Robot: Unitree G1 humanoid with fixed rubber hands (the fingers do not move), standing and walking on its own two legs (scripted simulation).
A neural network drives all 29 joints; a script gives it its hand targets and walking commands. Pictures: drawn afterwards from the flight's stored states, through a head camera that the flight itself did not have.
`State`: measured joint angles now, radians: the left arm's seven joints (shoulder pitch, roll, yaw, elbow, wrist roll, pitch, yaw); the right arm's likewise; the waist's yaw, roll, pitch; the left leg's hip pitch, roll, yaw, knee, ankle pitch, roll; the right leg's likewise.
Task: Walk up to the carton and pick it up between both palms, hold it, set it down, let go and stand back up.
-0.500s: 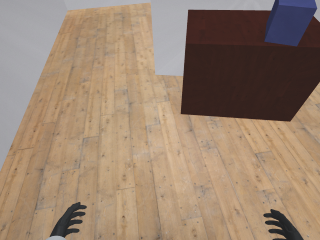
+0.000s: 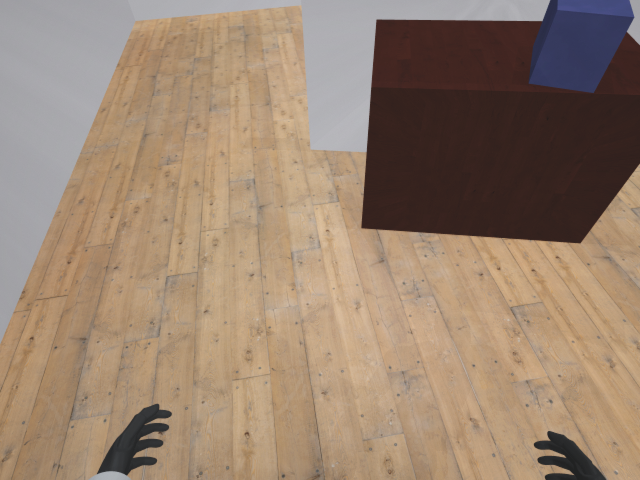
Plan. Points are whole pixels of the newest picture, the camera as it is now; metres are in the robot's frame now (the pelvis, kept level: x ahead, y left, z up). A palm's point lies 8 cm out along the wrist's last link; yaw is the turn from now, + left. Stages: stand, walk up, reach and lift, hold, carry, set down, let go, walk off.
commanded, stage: stand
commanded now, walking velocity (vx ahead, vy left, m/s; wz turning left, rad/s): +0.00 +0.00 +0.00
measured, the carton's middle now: (575, 34) +1.26 -0.74 -0.01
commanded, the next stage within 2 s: walk up in 0.08 s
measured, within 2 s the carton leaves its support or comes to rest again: neither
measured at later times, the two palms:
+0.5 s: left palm (129, 442) +0.18 +0.27 -0.05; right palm out of the picture +0.07 -0.39 -0.07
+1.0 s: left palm (257, 373) +0.26 +0.12 -0.04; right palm out of the picture +0.16 -0.54 -0.06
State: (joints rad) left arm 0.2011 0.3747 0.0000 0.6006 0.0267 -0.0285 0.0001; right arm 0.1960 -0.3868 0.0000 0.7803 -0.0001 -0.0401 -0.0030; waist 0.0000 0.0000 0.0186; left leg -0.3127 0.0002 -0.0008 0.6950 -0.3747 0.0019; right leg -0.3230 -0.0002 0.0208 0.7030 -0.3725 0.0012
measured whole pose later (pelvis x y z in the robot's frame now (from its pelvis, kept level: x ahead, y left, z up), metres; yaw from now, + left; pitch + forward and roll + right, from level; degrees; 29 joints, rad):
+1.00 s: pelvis +0.13 -0.18 +0.02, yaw -6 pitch -2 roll +2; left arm 0.31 0.47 0.01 0.61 0.04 -0.02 -0.10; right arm 0.31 -0.54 0.00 0.82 0.00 -0.07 -0.01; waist 0.01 -0.01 0.04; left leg -0.53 0.08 0.01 1.07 -0.31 0.03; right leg -0.23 0.08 0.01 0.52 -0.25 -0.09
